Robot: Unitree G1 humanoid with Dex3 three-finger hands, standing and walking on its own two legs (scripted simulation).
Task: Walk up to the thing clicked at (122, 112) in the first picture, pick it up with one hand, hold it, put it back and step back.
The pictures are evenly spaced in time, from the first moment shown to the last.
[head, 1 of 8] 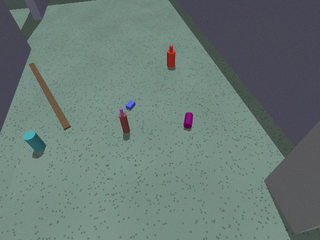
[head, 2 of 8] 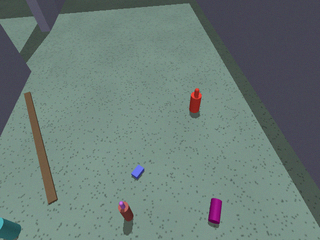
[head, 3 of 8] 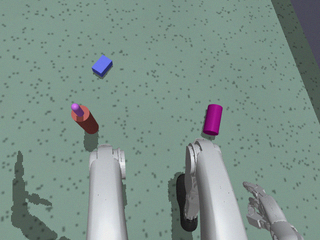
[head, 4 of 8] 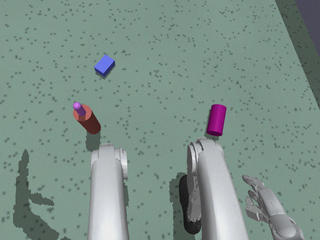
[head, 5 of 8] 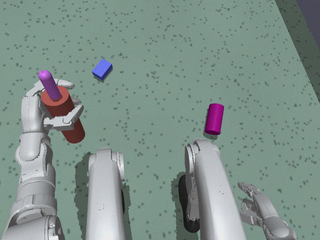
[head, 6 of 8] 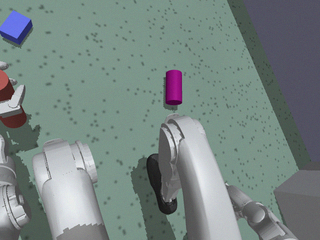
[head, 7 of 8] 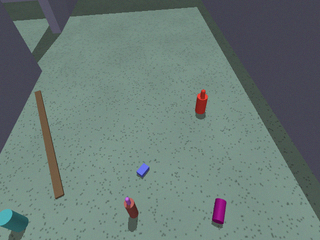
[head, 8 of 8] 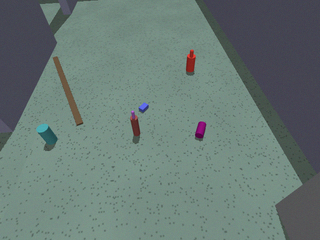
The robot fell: no
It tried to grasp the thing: yes
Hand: left
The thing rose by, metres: 0.61
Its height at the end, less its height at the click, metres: +0.00
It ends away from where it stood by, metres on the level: 0.00
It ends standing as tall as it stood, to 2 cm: yes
